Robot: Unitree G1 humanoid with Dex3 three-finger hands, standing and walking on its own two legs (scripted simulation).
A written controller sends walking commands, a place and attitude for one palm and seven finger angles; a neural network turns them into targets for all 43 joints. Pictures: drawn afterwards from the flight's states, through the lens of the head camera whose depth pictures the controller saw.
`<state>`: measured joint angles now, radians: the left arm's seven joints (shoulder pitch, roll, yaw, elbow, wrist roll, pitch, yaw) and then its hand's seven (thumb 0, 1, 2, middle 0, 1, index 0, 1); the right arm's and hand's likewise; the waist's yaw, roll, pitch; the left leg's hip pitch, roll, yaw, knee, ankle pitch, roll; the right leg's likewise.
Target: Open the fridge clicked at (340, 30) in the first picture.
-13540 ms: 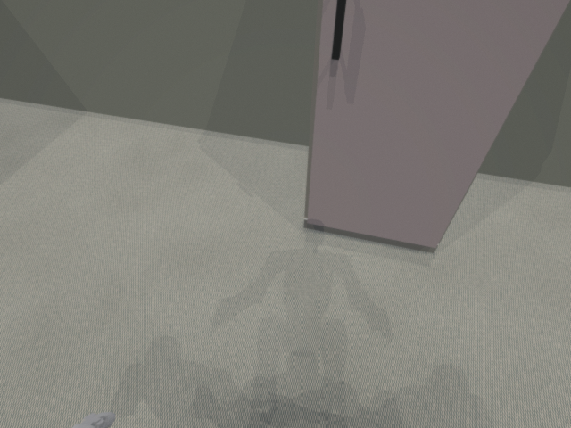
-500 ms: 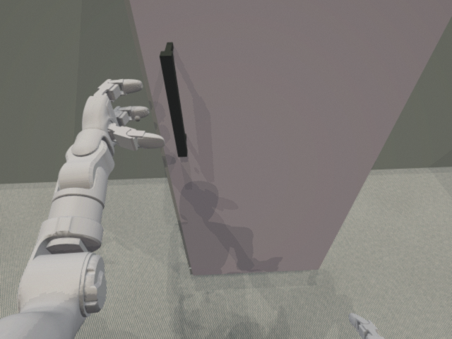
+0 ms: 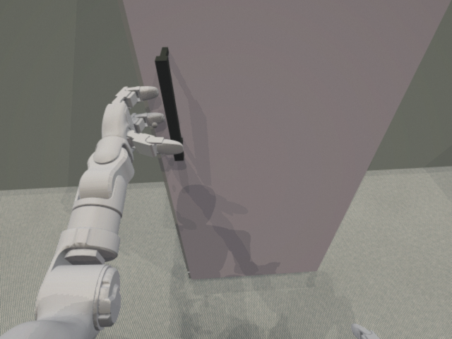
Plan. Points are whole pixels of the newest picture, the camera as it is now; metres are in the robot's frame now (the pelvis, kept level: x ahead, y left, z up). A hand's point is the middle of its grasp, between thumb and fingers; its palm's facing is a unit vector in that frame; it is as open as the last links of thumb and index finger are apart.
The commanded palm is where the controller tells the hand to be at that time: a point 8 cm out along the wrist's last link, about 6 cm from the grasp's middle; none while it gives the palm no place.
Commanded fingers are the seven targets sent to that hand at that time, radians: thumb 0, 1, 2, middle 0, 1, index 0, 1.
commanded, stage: feel for the door with the fingertips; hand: left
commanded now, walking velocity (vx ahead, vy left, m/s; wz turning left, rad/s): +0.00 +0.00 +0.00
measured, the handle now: (172, 109) +0.49 +0.12 +0.18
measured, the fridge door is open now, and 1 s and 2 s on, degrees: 0 0 0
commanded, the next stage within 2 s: slide the fingers in behind the handle in 0.42 s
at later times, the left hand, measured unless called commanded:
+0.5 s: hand (155, 116) +0.45 +0.14 +0.20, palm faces +0.12 -0.99 +0.01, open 13.8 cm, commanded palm +0.43 +0.19 +0.19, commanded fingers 0.00 -0.50 0.30 -0.30 -1.20 -0.30 -1.20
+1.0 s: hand (157, 121) +0.45 +0.14 +0.19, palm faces +0.10 -0.99 +0.03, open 13.9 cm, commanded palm +0.42 +0.19 +0.19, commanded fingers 0.00 -0.50 0.30 -0.30 -1.20 -0.30 -1.20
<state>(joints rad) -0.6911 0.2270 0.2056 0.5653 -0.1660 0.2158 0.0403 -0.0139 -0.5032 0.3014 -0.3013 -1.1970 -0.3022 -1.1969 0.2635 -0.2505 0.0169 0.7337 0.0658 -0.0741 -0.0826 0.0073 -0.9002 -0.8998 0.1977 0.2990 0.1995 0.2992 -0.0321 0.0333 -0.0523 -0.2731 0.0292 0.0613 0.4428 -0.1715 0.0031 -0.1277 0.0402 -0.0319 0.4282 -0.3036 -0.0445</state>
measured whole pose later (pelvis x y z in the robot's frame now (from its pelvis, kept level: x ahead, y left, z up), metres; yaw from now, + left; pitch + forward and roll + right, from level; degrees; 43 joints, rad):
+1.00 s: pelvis -0.01 +0.01 +0.00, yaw +0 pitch +2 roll +0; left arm -0.83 0.25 0.21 0.79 -0.15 0.11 0.04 -0.01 -0.50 0.30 -0.31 -1.21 -0.32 -1.21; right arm 0.30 -0.25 0.01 0.75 0.06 -0.11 -0.06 0.01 -0.90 -0.90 0.20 0.30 0.20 0.30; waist -0.05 0.03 -0.05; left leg -0.34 0.03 0.05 0.47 -0.17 0.01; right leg -0.19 0.04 -0.04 0.45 -0.30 -0.04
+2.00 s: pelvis +0.00 -0.01 +0.00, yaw +1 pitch +0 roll +0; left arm -0.78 0.14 0.14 0.63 -0.14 0.21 0.15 -0.01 -0.50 0.30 -0.28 -1.20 -0.30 -1.20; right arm 0.26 -0.24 0.01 0.75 0.05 -0.06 -0.07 0.01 -0.90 -0.90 0.20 0.30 0.20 0.30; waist -0.03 0.04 -0.05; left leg -0.28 0.03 0.04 0.44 -0.16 -0.01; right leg -0.13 0.05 -0.05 0.43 -0.31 -0.06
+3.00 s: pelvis +0.00 +0.00 +0.00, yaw +1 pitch +1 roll +0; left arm -0.82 0.14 0.14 0.69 -0.14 0.18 0.16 0.00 0.41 0.69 -0.39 -1.33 -0.40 -1.33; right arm 0.27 -0.24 0.01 0.75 0.04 -0.07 -0.06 0.01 -0.90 -0.90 0.20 0.30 0.20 0.30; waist -0.04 0.03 -0.05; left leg -0.30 0.02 0.05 0.44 -0.16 0.00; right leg -0.15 0.04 -0.04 0.44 -0.30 -0.05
